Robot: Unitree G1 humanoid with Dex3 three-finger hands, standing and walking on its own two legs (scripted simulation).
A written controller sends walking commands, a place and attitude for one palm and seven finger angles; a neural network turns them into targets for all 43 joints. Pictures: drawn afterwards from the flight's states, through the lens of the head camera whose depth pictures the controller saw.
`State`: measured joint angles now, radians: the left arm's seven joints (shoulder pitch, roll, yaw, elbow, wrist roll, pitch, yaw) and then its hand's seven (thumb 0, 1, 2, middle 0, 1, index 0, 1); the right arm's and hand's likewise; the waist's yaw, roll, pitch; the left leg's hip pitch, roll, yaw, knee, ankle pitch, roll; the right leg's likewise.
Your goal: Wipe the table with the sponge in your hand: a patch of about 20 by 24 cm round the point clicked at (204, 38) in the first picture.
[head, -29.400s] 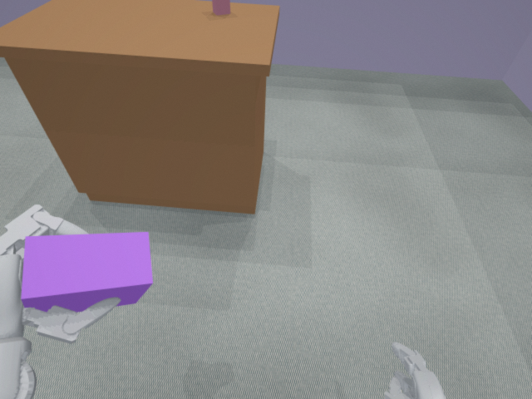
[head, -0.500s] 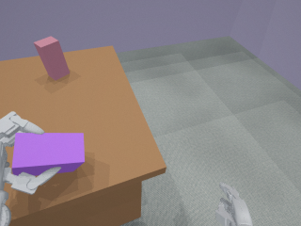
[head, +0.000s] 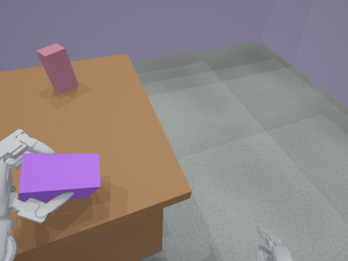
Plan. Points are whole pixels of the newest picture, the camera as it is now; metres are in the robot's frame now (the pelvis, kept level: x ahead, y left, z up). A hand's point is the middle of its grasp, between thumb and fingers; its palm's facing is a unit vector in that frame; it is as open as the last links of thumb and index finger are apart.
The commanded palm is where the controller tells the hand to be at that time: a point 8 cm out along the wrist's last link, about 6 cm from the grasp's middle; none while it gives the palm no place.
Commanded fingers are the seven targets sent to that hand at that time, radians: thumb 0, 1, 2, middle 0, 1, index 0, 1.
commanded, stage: come to a stop and stand still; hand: left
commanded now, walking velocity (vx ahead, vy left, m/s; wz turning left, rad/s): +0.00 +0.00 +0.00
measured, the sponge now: (70, 178) +0.23 +0.22 +0.12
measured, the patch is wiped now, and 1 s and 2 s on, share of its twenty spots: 0.00 0.00 0.00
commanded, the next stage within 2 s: look again from close up in 1.24 s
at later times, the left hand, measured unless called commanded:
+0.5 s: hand (39, 154) +0.25 +0.26 +0.16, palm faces +0.42 -0.81 -0.41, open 9.9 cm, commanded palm +0.18 +0.28 +0.17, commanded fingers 0.00 0.10 1.30 -1.20 -1.60 -1.20 -1.60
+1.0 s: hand (17, 192) +0.18 +0.27 +0.16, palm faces +0.42 -0.84 -0.35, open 9.9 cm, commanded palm +0.13 +0.30 +0.17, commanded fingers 0.00 0.10 1.30 -1.20 -1.60 -1.20 -1.60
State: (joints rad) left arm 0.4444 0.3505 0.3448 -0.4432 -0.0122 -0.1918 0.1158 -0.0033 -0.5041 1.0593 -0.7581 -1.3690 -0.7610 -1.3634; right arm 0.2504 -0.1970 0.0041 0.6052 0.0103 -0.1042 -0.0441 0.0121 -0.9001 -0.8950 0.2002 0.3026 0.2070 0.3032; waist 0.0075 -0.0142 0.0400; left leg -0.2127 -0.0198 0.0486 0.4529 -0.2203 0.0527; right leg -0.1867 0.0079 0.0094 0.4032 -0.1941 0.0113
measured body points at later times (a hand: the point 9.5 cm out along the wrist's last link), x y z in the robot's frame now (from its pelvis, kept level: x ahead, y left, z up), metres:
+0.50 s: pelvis +0.03 -0.01 -0.01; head +0.09 +0.02 +0.44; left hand +0.22 +0.30 +0.18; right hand +0.24 -0.24 -0.08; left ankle +0.02 +0.08 -0.74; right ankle +0.02 -0.13 -0.74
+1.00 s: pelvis -0.02 +0.01 +0.00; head +0.01 +0.03 +0.45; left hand +0.16 +0.31 +0.17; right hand +0.18 -0.20 -0.07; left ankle +0.02 +0.08 -0.74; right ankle +0.01 -0.13 -0.74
